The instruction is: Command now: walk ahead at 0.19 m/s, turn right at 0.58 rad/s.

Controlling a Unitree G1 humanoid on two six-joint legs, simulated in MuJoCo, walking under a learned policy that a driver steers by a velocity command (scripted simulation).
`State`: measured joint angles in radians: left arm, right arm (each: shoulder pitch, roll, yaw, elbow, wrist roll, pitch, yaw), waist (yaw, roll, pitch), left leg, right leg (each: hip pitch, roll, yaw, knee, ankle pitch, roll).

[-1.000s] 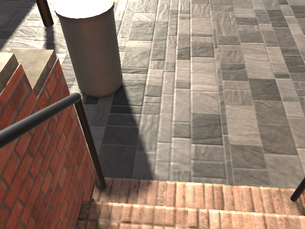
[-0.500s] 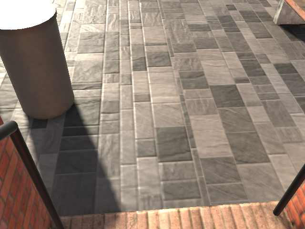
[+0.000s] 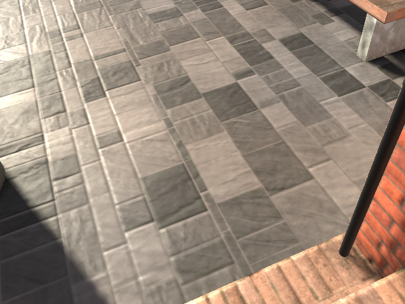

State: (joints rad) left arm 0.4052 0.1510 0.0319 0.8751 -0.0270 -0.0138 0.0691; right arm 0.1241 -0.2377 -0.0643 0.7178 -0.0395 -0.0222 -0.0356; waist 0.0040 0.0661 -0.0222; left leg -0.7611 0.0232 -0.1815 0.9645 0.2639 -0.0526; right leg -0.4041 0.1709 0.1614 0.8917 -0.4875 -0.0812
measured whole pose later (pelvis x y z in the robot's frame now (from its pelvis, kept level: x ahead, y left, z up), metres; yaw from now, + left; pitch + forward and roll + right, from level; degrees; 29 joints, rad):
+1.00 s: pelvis +0.05 -0.05 -0.06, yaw +23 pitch +1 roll +1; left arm 0.31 0.23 -0.01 0.62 0.04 0.07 0.07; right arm 0.08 -0.32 -0.07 0.57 0.02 0.14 -0.06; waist 0.01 0.04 0.04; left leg -1.01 -0.22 -0.20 1.75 -0.04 -0.10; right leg -0.57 -0.09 -0.15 1.26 -0.72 -0.06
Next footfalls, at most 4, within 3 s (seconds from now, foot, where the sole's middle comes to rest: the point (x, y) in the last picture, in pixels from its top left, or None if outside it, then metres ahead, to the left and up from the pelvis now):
0.18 left None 0.20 0.14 -0.92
0.76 right None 0.10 -0.12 -0.73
1.32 left None -0.03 0.12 -0.73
1.78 right None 0.27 0.08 -0.92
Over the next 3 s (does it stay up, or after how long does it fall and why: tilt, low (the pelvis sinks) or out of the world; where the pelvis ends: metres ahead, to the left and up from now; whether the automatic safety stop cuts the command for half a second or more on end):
stays up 0.76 0.45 -0.53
